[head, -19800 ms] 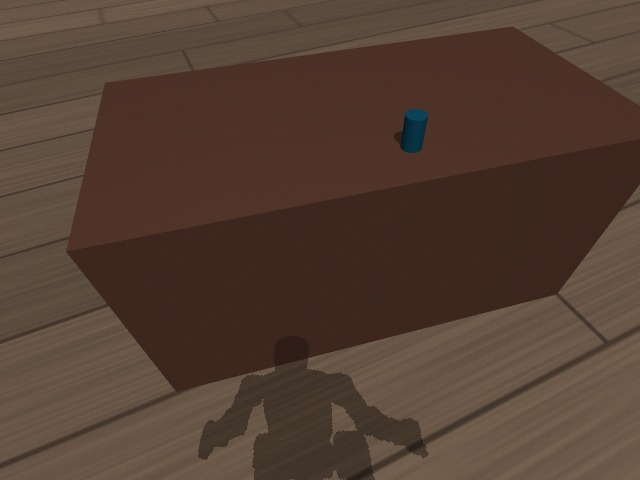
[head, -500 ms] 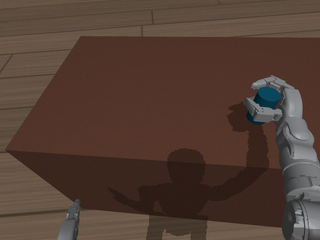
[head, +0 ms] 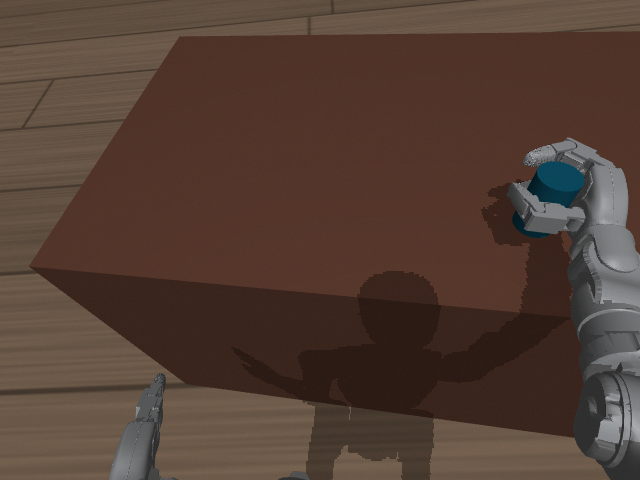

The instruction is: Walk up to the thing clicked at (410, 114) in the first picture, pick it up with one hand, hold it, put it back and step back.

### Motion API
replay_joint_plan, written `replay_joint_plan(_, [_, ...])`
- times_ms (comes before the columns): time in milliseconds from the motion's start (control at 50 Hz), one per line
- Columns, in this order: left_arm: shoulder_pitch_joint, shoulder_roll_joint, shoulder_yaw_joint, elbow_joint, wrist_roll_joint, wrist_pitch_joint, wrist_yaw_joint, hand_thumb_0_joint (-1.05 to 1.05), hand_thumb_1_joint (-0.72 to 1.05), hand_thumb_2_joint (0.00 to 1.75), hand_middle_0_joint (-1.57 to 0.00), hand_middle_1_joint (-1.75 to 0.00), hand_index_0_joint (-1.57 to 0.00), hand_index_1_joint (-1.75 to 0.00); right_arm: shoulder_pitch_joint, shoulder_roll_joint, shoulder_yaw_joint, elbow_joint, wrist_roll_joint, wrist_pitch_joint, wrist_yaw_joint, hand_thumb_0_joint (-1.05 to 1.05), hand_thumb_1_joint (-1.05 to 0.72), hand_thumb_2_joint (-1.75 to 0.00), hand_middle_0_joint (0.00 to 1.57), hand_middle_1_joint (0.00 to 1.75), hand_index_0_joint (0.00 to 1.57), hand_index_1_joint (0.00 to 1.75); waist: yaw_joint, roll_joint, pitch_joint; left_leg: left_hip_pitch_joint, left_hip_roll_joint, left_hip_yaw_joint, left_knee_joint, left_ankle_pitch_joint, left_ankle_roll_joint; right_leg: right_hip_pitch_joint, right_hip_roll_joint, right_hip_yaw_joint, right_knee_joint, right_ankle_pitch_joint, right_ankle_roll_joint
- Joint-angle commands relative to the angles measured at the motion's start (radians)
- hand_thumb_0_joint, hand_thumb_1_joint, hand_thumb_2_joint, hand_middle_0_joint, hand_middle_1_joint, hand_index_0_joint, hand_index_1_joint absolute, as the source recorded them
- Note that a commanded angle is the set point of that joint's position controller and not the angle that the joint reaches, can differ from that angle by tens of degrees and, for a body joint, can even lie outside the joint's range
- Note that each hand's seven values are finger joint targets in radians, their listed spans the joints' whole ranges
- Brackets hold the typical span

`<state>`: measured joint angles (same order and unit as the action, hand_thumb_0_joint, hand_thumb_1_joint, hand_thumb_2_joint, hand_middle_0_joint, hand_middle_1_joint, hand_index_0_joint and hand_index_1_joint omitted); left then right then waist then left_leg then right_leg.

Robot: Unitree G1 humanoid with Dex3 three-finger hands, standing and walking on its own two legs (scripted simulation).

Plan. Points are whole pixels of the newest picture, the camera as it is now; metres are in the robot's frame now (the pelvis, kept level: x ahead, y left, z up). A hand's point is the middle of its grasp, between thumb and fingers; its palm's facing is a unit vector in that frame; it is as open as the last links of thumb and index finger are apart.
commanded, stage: lower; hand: right
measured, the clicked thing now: (545, 201) +0.47 -0.21 +0.07
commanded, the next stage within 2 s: loosen in 1.04 s
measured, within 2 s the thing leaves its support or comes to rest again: rests again in 0.90 s
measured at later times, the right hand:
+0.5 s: hand (533, 204) +0.48 -0.20 +0.05, palm faces +0.13 +0.99 +0.02, open 6.8 cm
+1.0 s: hand (526, 214) +0.49 -0.20 +0.02, palm faces +0.15 +0.99 +0.01, open 6.8 cm
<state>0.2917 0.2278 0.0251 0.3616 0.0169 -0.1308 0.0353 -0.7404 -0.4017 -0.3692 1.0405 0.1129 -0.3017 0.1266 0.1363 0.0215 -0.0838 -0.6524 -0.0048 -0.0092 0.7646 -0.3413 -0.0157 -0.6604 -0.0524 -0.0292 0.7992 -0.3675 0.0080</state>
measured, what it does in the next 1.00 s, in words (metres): stands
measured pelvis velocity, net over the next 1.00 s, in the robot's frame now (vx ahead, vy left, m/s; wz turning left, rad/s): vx -0.01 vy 0.00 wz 0.00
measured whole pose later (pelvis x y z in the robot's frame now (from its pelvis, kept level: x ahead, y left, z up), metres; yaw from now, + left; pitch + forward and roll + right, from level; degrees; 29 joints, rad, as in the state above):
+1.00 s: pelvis -0.01 +0.00 -0.04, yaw +0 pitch +20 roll +2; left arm 0.37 0.24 0.03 0.10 0.05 -0.09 0.00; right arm -0.80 -0.47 -0.45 1.13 0.05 -0.39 0.12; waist 0.20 0.01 -0.12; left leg -0.92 -0.02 0.02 1.01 -0.43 -0.01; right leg -0.95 -0.06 0.01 1.07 -0.47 0.01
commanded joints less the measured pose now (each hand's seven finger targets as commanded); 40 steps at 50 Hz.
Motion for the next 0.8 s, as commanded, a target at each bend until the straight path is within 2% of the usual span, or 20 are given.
replay_joint_plan(0, [0.009,0.122,0.056,-0.168,0.002,-0.053,0.0,0.0,-0.54,0.05,-0.05,-0.05,-0.05,-0.05,-0.516,-0.245,-0.034,-0.231,0.007,-0.107,-0.004,0.0,-0.55,-1.32,1.4,1.44,1.41,1.44,0.005,-0.138,-0.462,0.099,-0.019,0.015,-0.026,0.294,0.018,0.244,0.023,0.028,-0.022,0.305,-0.016])
replay_joint_plan(60, [-0.024,0.16,0.074,-0.247,0.008,-0.056,0.004,0.0,-0.55,0.05,-0.05,-0.05,-0.05,-0.05,-0.557,-0.292,-0.05,-0.251,-0.008,-0.123,-0.01,0.0,-0.56,-1.33,1.41,1.45,1.42,1.45,0.014,-0.147,-0.548,0.119,-0.02,0.015,-0.004,0.314,0.018,0.254,0.023,0.03,0.0,0.323,-0.014])
replay_joint_plan(80, [0.006,0.139,0.058,-0.217,0.01,-0.051,0.0,0.0,-0.55,0.05,-0.05,-0.05,-0.05,-0.05,-0.539,-0.267,-0.04,-0.22,-0.006,-0.124,-0.007,0.0,-0.57,-1.33,1.42,1.45,1.42,1.45,0.008,-0.147,-0.513,0.109,-0.021,0.018,0.003,0.314,0.018,0.231,0.023,0.03,0.008,0.325,-0.015])
replay_joint_plan(120, [0.048,0.149,0.075,-0.216,0.007,-0.046,-0.002,0.0,-0.55,0.06,-0.05,-0.05,-0.05,-0.06,-0.482,-0.256,-0.044,-0.166,-0.007,-0.114,-0.004,0.0,-0.56,-1.35,1.42,1.46,1.43,1.46,0.022,-0.121,-0.474,0.079,-0.022,0.018,0.001,0.294,0.017,0.201,0.024,0.032,0.018,0.293,-0.019])
replay_joint_plan(140, [-0.004,0.175,0.091,-0.28,0.006,-0.052,-0.001,0.0,-0.56,0.06,-0.05,-0.05,-0.05,-0.06,-0.519,-0.27,-0.052,-0.206,-0.008,-0.12,-0.008,0.0,-0.56,-1.34,1.41,1.46,1.42,1.46,0.03,-0.126,-0.529,0.092,-0.023,0.019,0.012,0.312,0.017,0.22,0.023,0.035,0.022,0.313,-0.019])
replay_joint_plan(180, [0.022,0.17,0.085,-0.253,0.012,-0.047,-0.001,0.0,-0.55,0.06,-0.05,-0.05,-0.05,-0.05,-0.522,-0.299,-0.066,-0.175,-0.017,-0.126,-0.011,0.0,-0.56,-1.36,1.43,1.48,1.44,1.48,0.022,-0.138,-0.498,0.069,-0.022,0.023,0.02,0.291,0.018,0.194,0.021,0.034,0.034,0.294,-0.017])
replay_joint_plan(220, [0.065,0.144,0.085,-0.228,0.011,-0.042,-0.007,0.0,-0.55,0.06,-0.05,-0.05,-0.05,-0.05,-0.494,-0.247,-0.043,-0.14,-0.017,-0.123,-0.008,0.0,-0.55,-1.36,1.43,1.48,1.44,1.48,0.034,-0.126,-0.441,0.041,-0.022,0.017,0.025,0.263,0.018,0.143,0.025,0.031,0.042,0.238,-0.022])
replay_joint_plan(260, [0.003,0.17,0.096,-0.319,0.01,-0.051,-0.006,0.0,-0.55,0.06,-0.05,-0.05,-0.05,-0.05,-0.55,-0.281,-0.058,-0.202,-0.021,-0.134,-0.009,0.0,-0.55,-1.35,1.43,1.47,1.44,1.47,0.043,-0.114,-0.54,0.083,-0.021,0.015,0.034,0.287,0.014,0.151,0.023,0.035,0.058,0.249,-0.026])
replay_joint_plan(320, [0.072,0.147,0.085,-0.268,0.013,-0.038,-0.011,0.0,-0.55,0.05,-0.05,-0.05,-0.05,-0.05,-0.508,-0.271,-0.056,-0.142,-0.026,-0.13,-0.008,0.0,-0.55,-1.34,1.42,1.46,1.43,1.46,0.033,-0.141,-0.452,0.014,-0.024,0.022,0.048,0.233,0.021,0.111,0.023,0.037,0.055,0.21,-0.02])
replay_joint_plan(360, [0.028,0.15,0.08,-0.332,0.015,-0.044,-0.011,0.0,-0.55,0.05,-0.05,-0.05,-0.05,-0.05,-0.566,-0.274,-0.054,-0.208,-0.027,-0.14,-0.008,0.0,-0.54,-1.34,1.42,1.46,1.43,1.46,0.031,-0.157,-0.528,0.01,-0.028,0.028,0.061,0.234,0.025,0.159,0.018,0.047,0.058,0.239,-0.014])
replay_joint_plan(380, [0.034,0.173,0.106,-0.328,0.017,-0.042,-0.008,0.0,-0.56,0.06,-0.05,-0.05,-0.04,-0.05,-0.551,-0.301,-0.066,-0.186,-0.032,-0.141,-0.012,0.0,-0.54,-1.35,1.42,1.48,1.43,1.48,0.033,-0.171,-0.535,0.008,-0.029,0.028,0.068,0.237,0.025,0.163,0.017,0.045,0.062,0.246,-0.012])
replay_joint_plan(440, [0.08,0.149,0.084,-0.313,0.02,-0.037,-0.015,0.0,-0.56,0.06,-0.05,-0.05,-0.04,-0.05,-0.518,-0.261,-0.06,-0.161,-0.025,-0.136,-0.003,0.0,-0.52,-1.35,1.42,1.48,1.43,1.48,0.039,-0.169,-0.514,-0.007,-0.031,0.034,0.08,0.258,0.024,0.152,0.016,0.047,0.08,0.289,-0.011])
replay_joint_plan(500, [0.062,0.169,0.099,-0.342,0.023,-0.037,-0.014,0.0,-0.56,0.06,-0.05,-0.05,-0.04,-0.05,-0.521,-0.281,-0.075,-0.154,-0.031,-0.142,-0.01,0.0,-0.53,-1.37,1.44,1.5,1.45,1.5,0.043,-0.173,-0.543,-0.011,-0.032,0.037,0.099,0.283,0.025,0.16,0.014,0.05,0.098,0.343,-0.008])
replay_joint_plan(540, [0.081,0.16,0.094,-0.337,0.02,-0.03,-0.017,0.0,-0.56,0.06,-0.05,-0.05,-0.04,-0.05,-0.51,-0.269,-0.068,-0.147,-0.032,-0.141,-0.008,0.0,-0.53,-1.37,1.44,1.5,1.45,1.5,0.049,-0.164,-0.51,-0.025,-0.031,0.035,0.097,0.257,0.025,0.124,0.015,0.05,0.098,0.286,-0.012])
replay_joint_plan(600, [0.051,0.162,0.092,-0.369,0.025,-0.033,-0.017,0.0,-0.56,0.06,-0.05,-0.05,-0.04,-0.05,-0.543,-0.278,-0.073,-0.179,-0.035,-0.151,-0.011,0.0,-0.53,-1.37,1.44,1.5,1.45,1.5,0.05,-0.179,-0.549,-0.031,-0.033,0.041,0.108,0.255,0.027,0.145,0.01,0.054,0.105,0.301,-0.008])
replay_joint_plan(640, [0.116,0.185,0.125,-0.339,0.025,-0.024,-0.015,0.0,-0.56,0.06,-0.05,-0.05,-0.04,-0.05,-0.496,-0.286,-0.085,-0.136,-0.037,-0.146,-0.011,0.0,-0.53,-1.38,1.44,1.5,1.45,1.5,0.057,-0.156,-0.51,-0.048,-0.036,0.044,0.108,0.244,0.027,0.124,0.013,0.056,0.107,0.286,-0.009])
replay_joint_plan(700, [0.049,0.166,0.103,-0.412,0.027,-0.028,-0.018,0.0,-0.55,0.05,-0.05,-0.04,-0.04,-0.05,-0.555,-0.29,-0.083,-0.182,-0.044,-0.161,-0.015,0.0,-0.53,-1.36,1.43,1.49,1.44,1.49,0.058,-0.154,-0.564,-0.005,-0.031,0.032,0.117,0.26,0.024,0.093,0.02,0.047,0.125,0.256,-0.018])
replay_joint_plan(720, [0.086,0.179,0.117,-0.371,0.027,-0.024,-0.016,0.0,-0.55,0.05,-0.05,-0.04,-0.04,-0.05,-0.531,-0.309,-0.102,-0.14,-0.041,-0.16,-0.015,0.0,-0.54,-1.36,1.43,1.48,1.44,1.48,0.055,-0.153,-0.519,-0.026,-0.03,0.034,0.118,0.242,0.024,0.068,0.019,0.047,0.126,0.238,-0.016])
replay_joint_plan(760, [0.108,0.132,0.072,-0.345,0.027,-0.019,-0.025,0.0,-0.56,0.05,-0.05,-0.04,-0.04,-0.05,-0.515,-0.274,-0.074,-0.132,-0.044,-0.159,-0.007,0.0,-0.53,-1.35,1.42,1.47,1.43,1.47,0.053,-0.17,-0.483,-0.059,-0.03,0.03,0.124,0.231,0.025,0.048,0.02,0.046,0.133,0.228,-0.018])
replay_joint_plan(780, [0.079,0.14,0.077,-0.386,0.03,-0.024,-0.024,0.0,-0.56,0.05,-0.05,-0.04,-0.04,-0.05,-0.549,-0.279,-0.084,-0.155,-0.047,-0.166,-0.008,0.0,-0.52,-1.36,1.43,1.48,1.44,1.48,0.054,-0.176,-0.533,-0.062,-0.032,0.029,0.135,0.243,0.026,0.071,0.019,0.05,0.141,0.257,-0.016])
